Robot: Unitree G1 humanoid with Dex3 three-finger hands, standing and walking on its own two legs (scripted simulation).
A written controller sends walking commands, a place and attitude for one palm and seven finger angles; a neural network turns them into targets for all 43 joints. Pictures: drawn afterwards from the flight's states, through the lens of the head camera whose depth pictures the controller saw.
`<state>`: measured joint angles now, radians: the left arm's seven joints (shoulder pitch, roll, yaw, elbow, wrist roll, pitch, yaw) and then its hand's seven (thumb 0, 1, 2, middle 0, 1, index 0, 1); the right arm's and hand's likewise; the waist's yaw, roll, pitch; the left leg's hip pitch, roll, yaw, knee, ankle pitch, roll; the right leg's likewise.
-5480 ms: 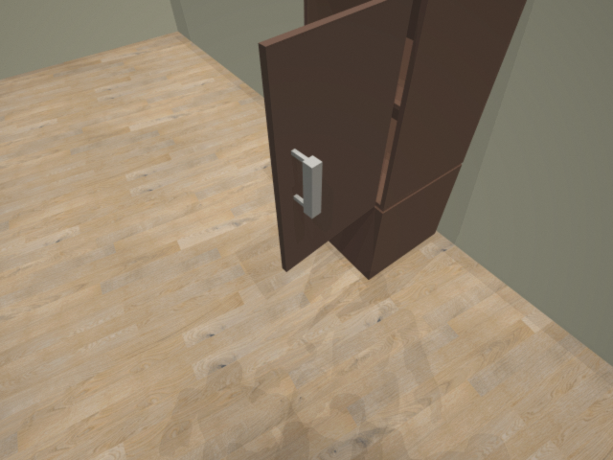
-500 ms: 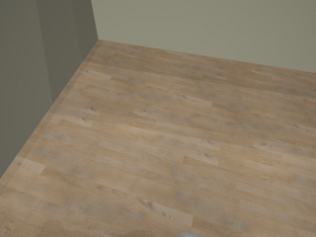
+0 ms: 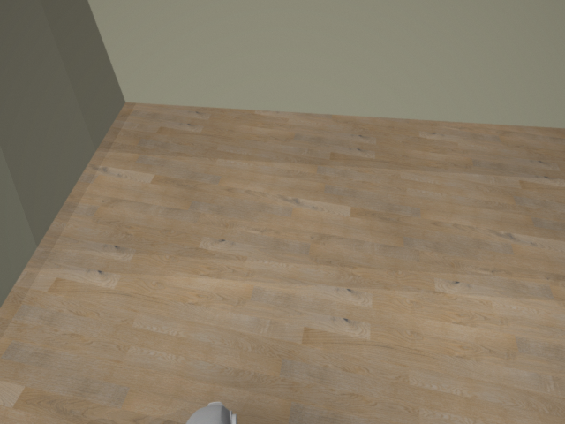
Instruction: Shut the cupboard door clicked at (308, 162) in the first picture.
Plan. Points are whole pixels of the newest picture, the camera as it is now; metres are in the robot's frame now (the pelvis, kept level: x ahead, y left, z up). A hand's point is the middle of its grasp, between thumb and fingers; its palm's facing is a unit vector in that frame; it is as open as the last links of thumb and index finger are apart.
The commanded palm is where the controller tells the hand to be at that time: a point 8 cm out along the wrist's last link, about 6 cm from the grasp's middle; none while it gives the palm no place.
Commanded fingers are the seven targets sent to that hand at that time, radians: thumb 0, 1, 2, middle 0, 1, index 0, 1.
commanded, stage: walk to a spot facing it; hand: left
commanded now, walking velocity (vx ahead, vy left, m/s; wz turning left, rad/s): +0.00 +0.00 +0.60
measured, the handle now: out of the picture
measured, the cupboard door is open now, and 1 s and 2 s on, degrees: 96 96 96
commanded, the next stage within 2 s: none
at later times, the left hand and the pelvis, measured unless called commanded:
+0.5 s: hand out of the picture +0.15 +0.19 -0.17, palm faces +0.30 -0.91 -0.27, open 7.4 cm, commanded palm none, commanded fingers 0.00 0.90 0.90 -0.20 -0.30 -0.20 -0.30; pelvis +0.09 -0.04 -0.02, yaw +17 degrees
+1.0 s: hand out of the picture +0.08 +0.15 -0.18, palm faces +0.61 -0.74 -0.28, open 7.4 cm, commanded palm none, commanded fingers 0.00 0.90 0.90 -0.20 -0.30 -0.20 -0.30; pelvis +0.15 -0.07 -0.02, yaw +37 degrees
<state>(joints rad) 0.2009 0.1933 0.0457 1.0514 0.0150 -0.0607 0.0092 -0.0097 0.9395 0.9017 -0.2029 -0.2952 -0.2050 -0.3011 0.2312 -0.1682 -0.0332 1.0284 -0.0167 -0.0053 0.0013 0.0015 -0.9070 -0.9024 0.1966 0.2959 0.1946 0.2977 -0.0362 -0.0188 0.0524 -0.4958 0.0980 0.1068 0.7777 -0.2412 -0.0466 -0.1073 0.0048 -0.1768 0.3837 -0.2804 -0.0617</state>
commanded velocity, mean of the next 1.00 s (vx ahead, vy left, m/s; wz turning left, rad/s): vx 0.00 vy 0.00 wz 0.60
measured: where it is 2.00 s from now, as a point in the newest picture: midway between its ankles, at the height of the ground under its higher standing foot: outside the picture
